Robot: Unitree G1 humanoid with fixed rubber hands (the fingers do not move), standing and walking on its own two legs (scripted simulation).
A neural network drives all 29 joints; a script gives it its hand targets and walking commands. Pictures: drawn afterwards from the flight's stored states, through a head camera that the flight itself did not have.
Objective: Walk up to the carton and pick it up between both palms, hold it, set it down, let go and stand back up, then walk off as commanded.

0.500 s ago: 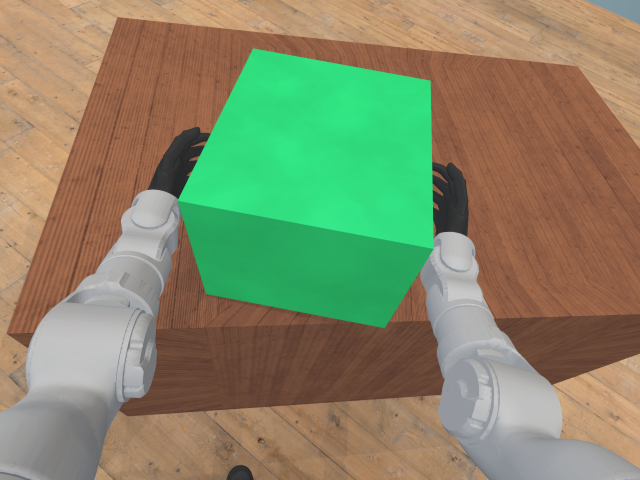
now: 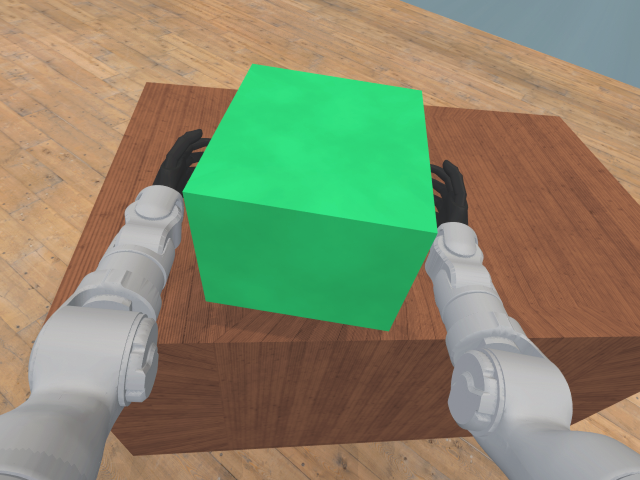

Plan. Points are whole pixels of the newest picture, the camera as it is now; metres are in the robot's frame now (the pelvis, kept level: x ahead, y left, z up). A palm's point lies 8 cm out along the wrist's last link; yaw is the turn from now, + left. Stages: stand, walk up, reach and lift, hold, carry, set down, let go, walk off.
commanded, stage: reach and lift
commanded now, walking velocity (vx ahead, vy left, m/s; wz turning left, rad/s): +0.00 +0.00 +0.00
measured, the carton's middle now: (317, 192) +0.50 -0.04 +0.08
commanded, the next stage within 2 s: hold in 1.54 s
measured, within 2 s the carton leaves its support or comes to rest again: neither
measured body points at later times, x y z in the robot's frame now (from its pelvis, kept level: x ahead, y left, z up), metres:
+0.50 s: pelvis +0.00 -0.02 +0.01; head -0.03 +0.01 +0.45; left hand +0.43 +0.16 +0.16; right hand +0.41 -0.21 +0.16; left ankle +0.06 +0.07 -0.74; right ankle -0.01 -0.12 -0.74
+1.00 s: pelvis +0.00 -0.02 +0.01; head -0.05 +0.01 +0.45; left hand +0.40 +0.17 +0.18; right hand +0.40 -0.20 +0.18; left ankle +0.06 +0.07 -0.74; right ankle -0.01 -0.12 -0.74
